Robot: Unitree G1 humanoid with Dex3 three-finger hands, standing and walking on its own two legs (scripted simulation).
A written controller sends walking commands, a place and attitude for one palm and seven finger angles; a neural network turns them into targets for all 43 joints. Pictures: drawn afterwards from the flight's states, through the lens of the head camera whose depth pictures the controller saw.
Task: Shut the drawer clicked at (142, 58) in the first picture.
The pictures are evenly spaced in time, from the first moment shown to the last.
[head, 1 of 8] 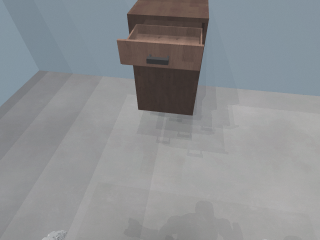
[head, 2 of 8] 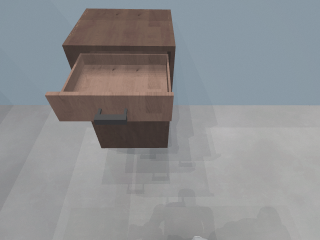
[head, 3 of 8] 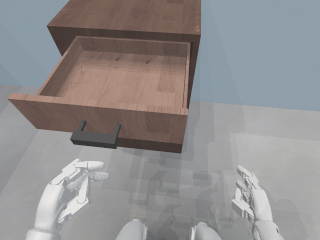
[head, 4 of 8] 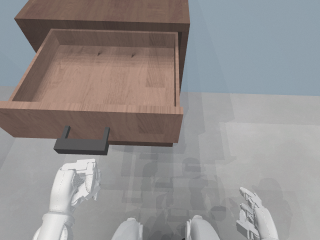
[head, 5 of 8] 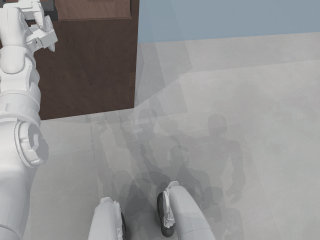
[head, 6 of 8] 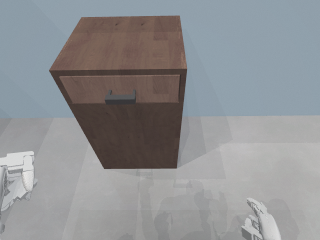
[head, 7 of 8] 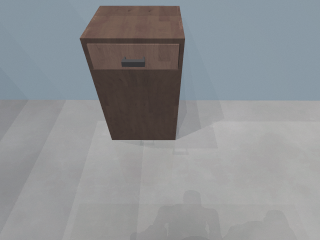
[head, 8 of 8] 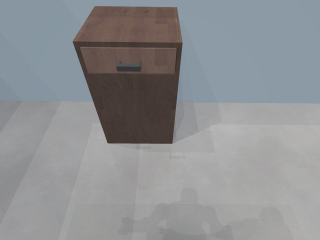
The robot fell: no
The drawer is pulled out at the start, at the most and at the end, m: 0.30 0.30 0.00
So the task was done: yes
